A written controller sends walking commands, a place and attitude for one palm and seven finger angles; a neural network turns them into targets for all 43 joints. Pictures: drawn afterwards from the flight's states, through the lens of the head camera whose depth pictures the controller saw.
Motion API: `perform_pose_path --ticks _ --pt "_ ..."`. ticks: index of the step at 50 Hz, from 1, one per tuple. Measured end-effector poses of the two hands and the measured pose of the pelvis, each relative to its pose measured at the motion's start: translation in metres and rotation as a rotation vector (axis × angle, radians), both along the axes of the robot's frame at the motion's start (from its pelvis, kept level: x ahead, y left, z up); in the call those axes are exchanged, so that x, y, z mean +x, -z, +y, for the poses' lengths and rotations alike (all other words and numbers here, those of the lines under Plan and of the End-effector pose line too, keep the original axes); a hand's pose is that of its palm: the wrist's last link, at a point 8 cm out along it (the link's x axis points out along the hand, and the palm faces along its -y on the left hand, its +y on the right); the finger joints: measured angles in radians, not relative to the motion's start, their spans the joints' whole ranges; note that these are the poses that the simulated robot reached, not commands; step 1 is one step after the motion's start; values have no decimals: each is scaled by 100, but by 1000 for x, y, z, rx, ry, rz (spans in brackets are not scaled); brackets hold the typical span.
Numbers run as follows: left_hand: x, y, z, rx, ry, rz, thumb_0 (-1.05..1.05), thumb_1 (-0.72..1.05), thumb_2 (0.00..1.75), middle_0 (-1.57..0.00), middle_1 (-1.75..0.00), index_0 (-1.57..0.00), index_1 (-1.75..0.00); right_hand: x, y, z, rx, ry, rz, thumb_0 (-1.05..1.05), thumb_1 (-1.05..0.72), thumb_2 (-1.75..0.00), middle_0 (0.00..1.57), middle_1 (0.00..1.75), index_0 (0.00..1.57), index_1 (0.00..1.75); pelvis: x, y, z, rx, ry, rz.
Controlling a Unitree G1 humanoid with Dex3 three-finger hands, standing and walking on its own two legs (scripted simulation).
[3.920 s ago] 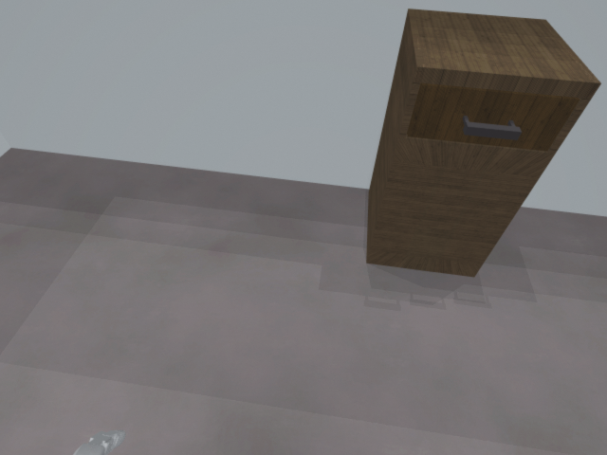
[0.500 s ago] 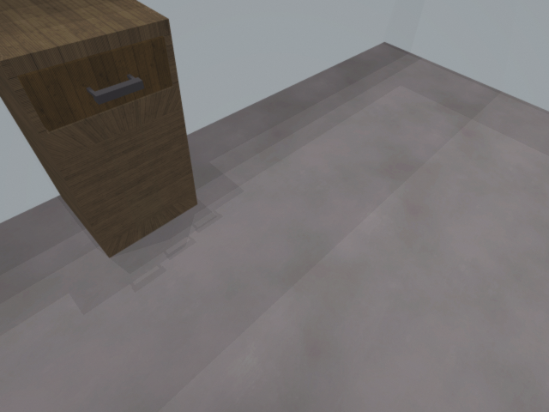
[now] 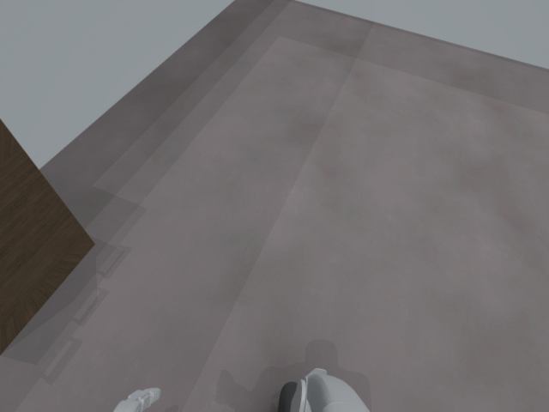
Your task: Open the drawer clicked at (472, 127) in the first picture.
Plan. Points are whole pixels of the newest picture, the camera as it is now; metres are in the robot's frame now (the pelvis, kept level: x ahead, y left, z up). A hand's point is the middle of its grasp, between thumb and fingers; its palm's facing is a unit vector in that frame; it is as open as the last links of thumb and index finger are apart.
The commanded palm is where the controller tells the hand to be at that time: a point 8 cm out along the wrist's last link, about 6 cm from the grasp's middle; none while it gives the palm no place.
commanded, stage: walk to a spot facing it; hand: left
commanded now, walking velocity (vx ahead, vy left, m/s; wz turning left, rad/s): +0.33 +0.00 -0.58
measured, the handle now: out of the picture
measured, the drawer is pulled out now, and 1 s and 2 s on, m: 0.00 0.00 0.00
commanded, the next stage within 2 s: turn to face it in 0.98 s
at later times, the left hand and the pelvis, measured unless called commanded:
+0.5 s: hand (160, 319) +0.28 +0.20 -0.16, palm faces -0.11 -0.97 -0.22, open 7.4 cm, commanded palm none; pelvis +0.25 +0.01 +0.01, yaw -13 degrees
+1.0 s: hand (243, 176) +0.63 +0.07 -0.15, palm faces -0.53 -0.81 -0.26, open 7.4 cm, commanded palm none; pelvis +0.41 -0.04 -0.01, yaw -33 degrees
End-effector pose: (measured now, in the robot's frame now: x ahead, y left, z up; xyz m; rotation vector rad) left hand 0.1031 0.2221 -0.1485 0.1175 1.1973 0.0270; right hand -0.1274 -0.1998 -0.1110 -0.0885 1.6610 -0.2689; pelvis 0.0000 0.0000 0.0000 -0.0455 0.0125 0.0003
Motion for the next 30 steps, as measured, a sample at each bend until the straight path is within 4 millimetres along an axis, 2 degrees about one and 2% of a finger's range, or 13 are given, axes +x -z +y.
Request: perform_pose_path --ticks 3,5,7,9,14,19,23,26,28,30 --pt "56 6 -14 11 43 -68 1 91 90 -19 -29 -20 -30 18 11 -4 21 57 40 0 -91 -90 20 30 20 30 38 13 -11 24 42 -12" --pt "80 7 -18 24 45 -99 1 91 90 -19 -30 -20 -30 46 21 -12 20 76 21 1 -90 -90 21 30 20 30 58 17 -16 27 69 -21" --pt "93 2 -17 41 42 -88 1 91 90 -19 -30 -20 -30 90 26 -23 6 73 -57 1 -91 -90 21 30 20 30 76 13 -19 21 81 -37" --pt "102 -5 -15 61 49 -60 1 91 90 -20 -30 -20 -30 145 25 -33 -12 57 -170 1 -91 -90 20 30 20 30 94 5 -20 23 98 -40" --pt "123 -24 -7 105 90 15 1 90 90 -20 -30 -20 -30 280 11 -51 -43 18 -451 1 -91 -90 20 30 20 30 140 -11 -16 41 154 -17" --pt "147 -34 6 121 84 63 1 90 90 -20 -30 -21 -30 383 -1 -50 -38 -24 -599 0 -91 -90 20 30 20 30 188 -16 -5 48 193 5" --pt "168 -29 20 125 57 108 1 90 90 -20 -30 -21 -30 449 -3 -40 -30 -68 -629 0 -91 -90 20 30 20 30 230 -13 5 42 216 16" --pt "186 -18 33 122 43 158 1 90 90 -20 -30 -21 -30 493 -1 -30 -42 -89 -644 0 -91 -90 20 30 20 30 266 -5 15 35 244 19" --pt "202 -7 43 120 50 200 1 90 90 -20 -30 -21 -30 514 1 -25 -68 -82 -667 0 -91 -90 20 30 20 30 288 2 21 40 279 10" --pt "225 -4 48 122 89 227 1 90 90 -20 -30 -20 -30 520 -3 -22 -87 -49 -675 0 -91 -90 20 30 20 30 305 2 24 44 324 -11"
